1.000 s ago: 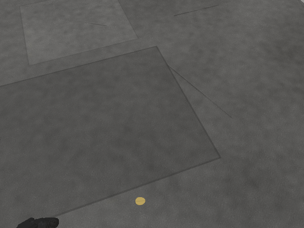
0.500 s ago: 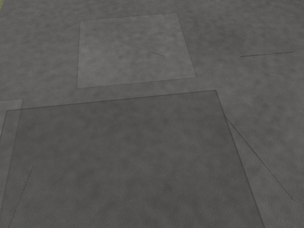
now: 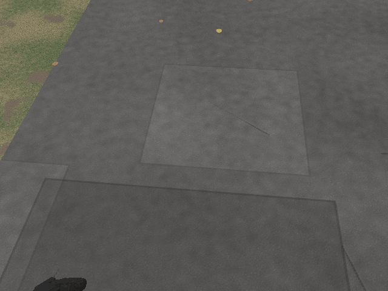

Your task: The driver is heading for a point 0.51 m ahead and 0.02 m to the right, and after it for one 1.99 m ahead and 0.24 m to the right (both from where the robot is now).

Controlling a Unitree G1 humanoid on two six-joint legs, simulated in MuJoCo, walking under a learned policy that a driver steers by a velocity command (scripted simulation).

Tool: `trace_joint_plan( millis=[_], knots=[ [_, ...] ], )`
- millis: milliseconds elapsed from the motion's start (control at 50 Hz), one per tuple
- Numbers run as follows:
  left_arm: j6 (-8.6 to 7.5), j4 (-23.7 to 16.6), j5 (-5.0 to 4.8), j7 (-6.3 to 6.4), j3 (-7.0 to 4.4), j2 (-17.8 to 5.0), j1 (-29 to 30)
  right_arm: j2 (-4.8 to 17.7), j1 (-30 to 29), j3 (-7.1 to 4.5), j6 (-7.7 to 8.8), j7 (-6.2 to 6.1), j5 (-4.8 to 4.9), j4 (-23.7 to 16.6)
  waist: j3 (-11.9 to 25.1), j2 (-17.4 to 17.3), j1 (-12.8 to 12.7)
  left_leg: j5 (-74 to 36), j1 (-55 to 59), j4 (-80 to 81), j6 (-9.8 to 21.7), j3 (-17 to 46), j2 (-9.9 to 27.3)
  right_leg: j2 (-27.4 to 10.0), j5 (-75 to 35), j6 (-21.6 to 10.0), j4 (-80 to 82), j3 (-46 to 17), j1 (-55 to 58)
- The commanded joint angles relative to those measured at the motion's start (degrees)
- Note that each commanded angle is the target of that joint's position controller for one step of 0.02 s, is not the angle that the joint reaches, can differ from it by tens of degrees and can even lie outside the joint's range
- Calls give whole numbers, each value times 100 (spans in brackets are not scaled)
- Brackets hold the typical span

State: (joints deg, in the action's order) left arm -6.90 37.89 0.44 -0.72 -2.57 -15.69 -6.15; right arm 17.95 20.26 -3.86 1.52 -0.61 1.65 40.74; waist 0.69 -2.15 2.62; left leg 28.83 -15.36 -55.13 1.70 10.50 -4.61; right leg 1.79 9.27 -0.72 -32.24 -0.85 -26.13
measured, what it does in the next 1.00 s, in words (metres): walks ahead: left foot, then right foot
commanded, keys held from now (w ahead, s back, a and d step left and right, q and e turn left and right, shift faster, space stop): w+q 0.12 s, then w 0.22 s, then w+e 0.66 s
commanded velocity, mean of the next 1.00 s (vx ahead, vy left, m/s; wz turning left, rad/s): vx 0.50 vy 0.00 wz -0.06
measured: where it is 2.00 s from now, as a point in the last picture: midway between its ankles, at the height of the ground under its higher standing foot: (218, 162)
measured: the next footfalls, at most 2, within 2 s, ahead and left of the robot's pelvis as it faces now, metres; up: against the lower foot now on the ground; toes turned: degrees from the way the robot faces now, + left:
left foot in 0.44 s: +0.36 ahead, +0.18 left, +0.00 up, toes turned +11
right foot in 0.96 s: +0.66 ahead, -0.06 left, +0.00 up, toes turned -9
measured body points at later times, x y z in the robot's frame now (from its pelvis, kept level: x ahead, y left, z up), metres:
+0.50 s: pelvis +0.26 +0.06 +0.00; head +0.29 +0.07 +0.45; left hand +0.21 +0.34 -0.13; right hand +0.52 -0.14 -0.07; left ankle +0.32 +0.17 -0.72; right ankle +0.11 -0.11 -0.66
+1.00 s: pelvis +0.53 +0.03 -0.01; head +0.57 +0.02 +0.44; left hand +0.75 +0.27 -0.10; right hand +0.54 -0.26 -0.14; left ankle +0.34 +0.18 -0.67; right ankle +0.62 -0.06 -0.72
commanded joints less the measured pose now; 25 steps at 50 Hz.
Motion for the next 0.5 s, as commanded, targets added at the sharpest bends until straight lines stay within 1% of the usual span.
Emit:
trace_joint_plan(
  millis=[20, 40, 60, 80, 100, 120, 160, 200, 240, 280, 320, 340, 360, 380, 400, 420, 440, 460, 480, 500],
  knots=[
    [67, -75, -6, 66, -307, -840, -1225, 762, -339, -125, 94, -3, -24, -654, 471, 805, -770, -463, -3149, -2036, -135, -261, 603, -2168, 1697, -1002, 1507, -3009, 3230],
    [95, -43, 18, 71, -257, -712, -1020, 701, -564, -138, 87, 14, -77, -739, 132, 707, -679, -766, -3036, -1790, -150, -285, 745, -1928, 988, -942, 1616, -2400, 2674],
    [96, -16, 43, 87, -213, -600, -900, 625, -600, -157, 67, 51, -58, -777, -11, 827, -548, -957, -2814, -1600, -151, -299, 893, -1745, 518, -876, 1747, -1916, 2312],
    [84, 19, 42, 92, -205, -565, -844, 525, -544, -147, 38, 82, -12, -787, -69, 950, -468, -1048, -2625, -1460, -160, -367, 967, -1643, 284, -859, 1884, -1585, 2082],
    [67, 69, 14, 91, -210, -557, -834, 409, -518, -128, 4, 99, 8, -788, -83, 976, -427, -1078, -2563, -1336, -179, -438, 1001, -1613, 85, -896, 1996, -1329, 1985],
    [49, 127, -7, 89, -230, -613, -835, 324, -580, -107, -26, 108, -1, -820, -137, 932, -407, -1146, -2596, -1181, -210, -483, 1030, -1631, -129, -945, 2101, -1106, 1918],
    [25, 280, 7, 77, -278, -767, -948, 169, -795, -47, -32, 104, -54, -894, -184, 722, -419, -1376, -2670, -663, -259, -467, 1033, -1693, -579, -1079, 2235, -852, 1908],
    [40, 396, -3, 61, -296, -853, -968, 78, -953, 7, 5, 134, -72, -888, -160, 621, -434, -1860, -2589, -4, -261, -498, 1018, -1656, -876, -1100, 2293, -508, 1999],
    [76, 494, -55, 55, -302, -928, -969, 28, -1296, 49, 70, 196, -73, -919, -246, 590, -526, -2409, -2388, 784, -222, -679, 965, -1542, -1071, -1023, 2318, -140, 2019],
    [121, 627, -123, 53, -314, -1024, -1128, -12, -1684, 84, 130, 262, -70, -991, -326, 565, -655, -2719, -2123, 1426, -175, -922, 884, -1502, -1106, -947, 2295, 80, 2074],
    [172, 781, -185, 41, -332, -1120, -1357, 9, -1978, 89, 160, 313, -41, -1096, -409, 604, -733, -2653, -1998, 1813, -86, -1048, 826, -1628, -1188, -916, 2245, 79, 2308],
    [204, 852, -211, 37, -343, -1162, -1430, 52, -2062, 77, 168, 329, -33, -1145, -442, 644, -721, -2500, -1964, 1970, -11, -1076, 794, -1715, -1345, -889, 2178, 63, 2480],
    [243, 922, -245, 34, -347, -1191, -1492, 102, -2115, 58, 184, 338, -45, -1182, -463, 684, -684, -2281, -1841, 2135, 74, -1122, 746, -1775, -1632, -866, 2050, -2, 2597],
    [282, 971, -267, 37, -349, -1245, -1487, 191, -1992, 13, 202, 338, -61, -1175, -397, 744, -537, -2090, -1529, 2322, 169, -1192, 638, -1790, -2246, -823, 1802, -20, 2685],
    [316, 1003, -290, 49, -347, -1295, -1414, 332, -1535, -73, 220, 319, -92, -1058, -136, 764, -204, -2161, -775, 2605, 285, -1326, 463, -1684, -3119, -721, 1260, 92, 2647],
    [324, 1029, -281, 59, -298, -1208, -1422, 596, -689, -223, 219, 272, -120, -788, 379, 678, 227, -2427, 521, 2753, 431, -1401, 340, -1427, -3564, -570, 297, 289, 2297],
    [284, 910, -145, 60, -166, -911, -1395, 1012, 308, -368, 183, 174, -189, -600, 1173, 283, 650, -2718, 2305, 2465, 726, -460, 1250, -1152, -2131, -327, -1301, 428, 1102],
    [188, 737, -71, 26, 61, -174, -1988, 1531, 491, -419, 158, 119, -271, -593, 1958, -1261, 251, -1959, 3888, 3002, 1565, 2253, 2852, -151, 2062, 58, -3406, 286, -979],
    [107, 844, -230, 11, -82, -761, -1713, 1046, 594, -315, 175, 127, -247, -594, 2183, -825, 547, -1355, 3672, 3478, 1619, 2873, 2893, -230, 2442, 48, -4174, -615, -1442],
    [93, 671, -358, -1, -173, -988, -1276, 798, 309, -222, 205, 133, -207, -518, 1243, -700, 468, -1496, 3055, 3567, 1385, 1915, 2686, -481, 2042, 16, -4325, -542, -1889]
  ],
)
Keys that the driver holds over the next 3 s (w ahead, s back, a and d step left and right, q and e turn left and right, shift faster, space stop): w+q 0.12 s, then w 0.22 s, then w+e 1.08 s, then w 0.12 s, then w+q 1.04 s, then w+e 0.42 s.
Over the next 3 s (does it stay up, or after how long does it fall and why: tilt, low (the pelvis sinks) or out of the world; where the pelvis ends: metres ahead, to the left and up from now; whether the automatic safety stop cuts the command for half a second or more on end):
stays up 1.60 -0.17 0.00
